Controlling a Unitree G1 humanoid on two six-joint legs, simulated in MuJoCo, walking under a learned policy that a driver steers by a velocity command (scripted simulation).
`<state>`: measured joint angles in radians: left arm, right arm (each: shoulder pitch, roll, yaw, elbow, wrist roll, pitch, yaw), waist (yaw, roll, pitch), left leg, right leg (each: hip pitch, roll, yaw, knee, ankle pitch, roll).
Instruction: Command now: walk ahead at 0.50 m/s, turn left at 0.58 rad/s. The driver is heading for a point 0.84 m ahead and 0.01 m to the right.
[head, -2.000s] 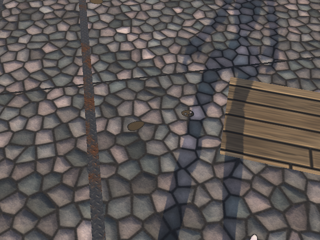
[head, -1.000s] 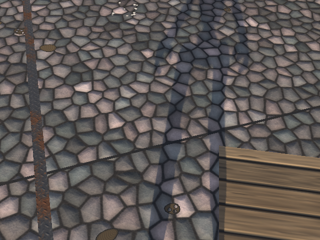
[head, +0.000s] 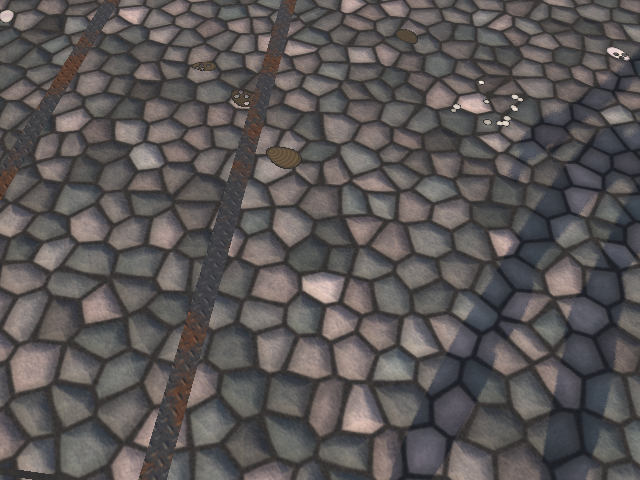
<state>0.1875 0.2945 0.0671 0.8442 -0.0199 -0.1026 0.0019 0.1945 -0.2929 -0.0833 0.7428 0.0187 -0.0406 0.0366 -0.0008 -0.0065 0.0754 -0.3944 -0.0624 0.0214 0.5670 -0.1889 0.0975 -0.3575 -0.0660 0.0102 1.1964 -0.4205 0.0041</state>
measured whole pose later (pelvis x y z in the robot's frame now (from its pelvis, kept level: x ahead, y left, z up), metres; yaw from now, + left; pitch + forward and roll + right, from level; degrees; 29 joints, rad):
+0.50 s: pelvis +0.30 -0.05 +0.00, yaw +8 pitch +2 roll -1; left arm 0.15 0.27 0.05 0.81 0.00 -0.11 -0.04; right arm 0.34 -0.28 -0.06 0.81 0.02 -0.05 -0.01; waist -0.01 0.03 0.02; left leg -0.31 -0.04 -0.10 1.14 -0.43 0.04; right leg -0.37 0.04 -0.03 0.50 -0.16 -0.05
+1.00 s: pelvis +0.57 +0.04 +0.00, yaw +8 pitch +2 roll -1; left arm 0.35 0.30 0.04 0.93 -0.02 -0.07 -0.01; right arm 0.09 -0.26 -0.04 0.70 0.00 -0.08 0.03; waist 0.04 -0.02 0.03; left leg -0.43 -0.01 0.04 0.54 -0.15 0.05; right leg -0.23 0.00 0.04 1.02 -0.47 -0.03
